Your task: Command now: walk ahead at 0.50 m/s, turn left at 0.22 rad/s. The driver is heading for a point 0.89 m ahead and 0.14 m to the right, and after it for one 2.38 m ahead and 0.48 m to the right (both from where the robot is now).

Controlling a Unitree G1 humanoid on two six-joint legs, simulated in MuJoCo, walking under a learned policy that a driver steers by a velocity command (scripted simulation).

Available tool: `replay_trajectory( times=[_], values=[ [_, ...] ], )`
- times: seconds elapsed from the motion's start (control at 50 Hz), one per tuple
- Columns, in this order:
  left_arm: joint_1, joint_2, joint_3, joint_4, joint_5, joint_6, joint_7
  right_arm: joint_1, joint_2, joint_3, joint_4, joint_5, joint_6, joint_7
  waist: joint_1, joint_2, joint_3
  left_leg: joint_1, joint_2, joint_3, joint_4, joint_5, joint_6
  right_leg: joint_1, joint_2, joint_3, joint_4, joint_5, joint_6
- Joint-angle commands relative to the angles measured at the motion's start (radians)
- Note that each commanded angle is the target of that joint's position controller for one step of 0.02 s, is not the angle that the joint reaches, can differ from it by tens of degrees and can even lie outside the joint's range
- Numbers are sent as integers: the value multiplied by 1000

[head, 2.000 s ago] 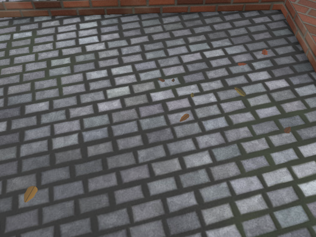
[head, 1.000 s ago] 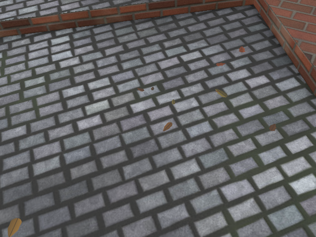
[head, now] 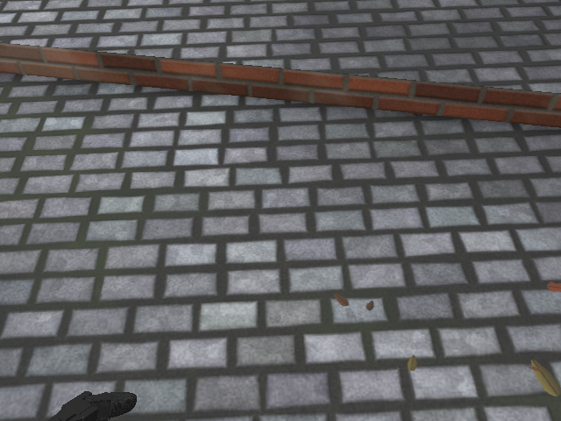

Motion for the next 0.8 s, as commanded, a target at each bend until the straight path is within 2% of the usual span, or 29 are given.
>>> replay_trajectory(
  times=[0.02,0.04,0.06,0.08,0.1,0.14,0.18,0.22,0.3,0.36,0.4,0.44,0.46,0.48,0.5,0.52,0.54,0.56,0.58,0.6,0.64,0.7,0.76,0.8],
  values=[
    [430,190,81,57,-18,5,-14,156,-54,8,-39,22,-21,19,125,-283,-263,-634,12,11,613,-61,-11,814,-396,834,-288,-446,-286],
    [345,148,67,45,-17,8,-9,-9,-116,-10,-76,23,-18,17,143,-149,-91,-690,68,41,622,33,-5,671,-360,711,-310,-492,-239],
    [265,143,61,32,-3,15,-6,-109,-112,-9,-110,9,-16,14,122,-67,-12,-670,115,87,560,114,-2,533,-316,580,-318,-371,-217],
    [216,137,58,30,1,17,-10,-142,-96,-9,-129,-9,-15,14,93,-47,30,-620,147,92,474,169,-5,415,-274,490,-336,-256,-207],
    [183,123,55,28,6,15,-11,-124,-83,-12,-124,-11,-13,14,60,-85,26,-549,175,94,410,200,-8,352,-235,414,-355,-175,-191],
    [168,112,54,38,-6,11,-14,-83,-51,-4,-105,-8,-6,14,38,-118,-3,-474,179,124,313,219,-23,312,-201,318,-385,-63,-196],
    [183,139,62,57,-14,8,-11,-129,-36,4,-115,-18,-6,12,45,-104,-4,-474,188,139,190,261,-36,308,-210,264,-413,11,-215],
    [204,162,71,79,-23,13,-4,-196,-18,17,-130,-21,-15,15,66,-90,-7,-467,191,147,49,361,-45,328,-209,218,-424,35,-212],
    [254,180,76,123,-33,24,-3,-306,-28,19,-154,-11,-29,23,107,-89,19,-420,167,165,-136,506,-64,353,-199,155,-424,39,-193],
    [294,181,77,158,-37,34,-5,-375,-33,19,-181,-5,-41,32,129,-93,44,-400,152,171,-208,499,-54,394,-217,166,-394,52,-188],
    [302,189,79,173,-41,44,-2,-383,-49,13,-193,-3,-55,40,114,-100,48,-362,138,173,-256,448,-34,422,-232,200,-354,74,-178],
    [275,196,78,174,-43,53,1,-286,-81,-6,-165,-5,-65,39,44,-101,8,-191,115,196,-326,433,-7,403,-210,200,-261,161,-148],
    [265,171,67,171,-38,51,1,-163,-125,-27,-132,-12,-68,30,-14,-87,-67,6,141,173,-324,434,20,341,-157,160,-121,229,-116],
    [233,105,43,138,-18,45,1,25,-205,-50,-108,-27,-67,18,-101,30,-212,280,340,-27,-315,426,88,166,-81,94,189,47,-67],
    [349,32,23,117,-35,30,5,73,-262,-64,-87,-31,-52,19,-51,283,-298,509,534,-410,-401,232,220,-171,35,32,486,-415,-14],
    [317,138,48,136,-53,25,8,67,-170,-43,-87,-17,-49,21,-77,186,-231,449,516,-443,-444,108,217,-267,-10,121,619,-414,-7],
    [252,171,61,120,-60,26,6,15,-121,-27,-90,-12,-50,19,-67,145,-127,352,483,-301,-461,135,181,-299,-46,123,639,-324,-12],
    [219,159,61,118,-52,32,9,-49,-92,-17,-97,-17,-53,21,-40,102,-75,253,439,-200,-490,220,157,-267,-79,107,617,-246,-7],
    [191,148,64,112,-42,37,10,-93,-66,-11,-93,-23,-56,24,-18,96,-29,175,408,-127,-521,297,147,-248,-100,104,583,-191,-4],
    [195,133,66,113,-42,48,8,-119,-50,-7,-90,-31,-60,24,7,106,-7,115,381,-53,-549,370,134,-205,-118,105,563,-152,-3],
    [199,92,60,110,-44,65,2,-132,-57,-13,-74,-31,-71,24,30,97,6,61,371,42,-578,515,134,-178,-126,95,543,-107,5],
    [152,77,57,80,-38,76,-1,-124,-90,-25,-46,-28,-74,16,35,55,31,52,370,151,-600,655,139,-215,-127,93,447,-11,24],
    [73,59,47,51,-38,72,-19,-118,-112,-27,-30,-26,-67,7,12,52,53,48,339,258,-614,659,117,-175,-121,47,256,147,15],
    [-4,46,38,22,-35,70,-35,-88,-133,-31,-18,-22,-60,3,-18,41,73,68,347,298,-616,652,110,-155,-112,5,160,198,3]
  ],
)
